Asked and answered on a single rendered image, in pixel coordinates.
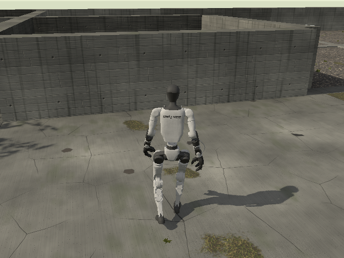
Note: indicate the right robot upper arm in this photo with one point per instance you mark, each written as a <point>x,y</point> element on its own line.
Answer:
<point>191,123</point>

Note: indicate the robot right shin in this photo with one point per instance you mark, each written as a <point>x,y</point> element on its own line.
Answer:
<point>179,190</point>

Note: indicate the left robot upper arm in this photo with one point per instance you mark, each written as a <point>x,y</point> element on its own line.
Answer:
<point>153,120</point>

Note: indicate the robot left hand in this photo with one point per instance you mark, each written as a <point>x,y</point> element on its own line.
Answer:
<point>151,149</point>

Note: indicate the robot left thigh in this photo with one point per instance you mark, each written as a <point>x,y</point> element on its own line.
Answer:
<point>158,159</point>

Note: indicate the robot right hand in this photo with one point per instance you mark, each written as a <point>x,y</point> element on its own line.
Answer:
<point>200,163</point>

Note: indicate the left robot forearm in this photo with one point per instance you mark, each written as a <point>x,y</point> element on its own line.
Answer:
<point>148,140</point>

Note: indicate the right robot forearm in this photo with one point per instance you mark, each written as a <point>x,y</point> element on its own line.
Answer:
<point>196,146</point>

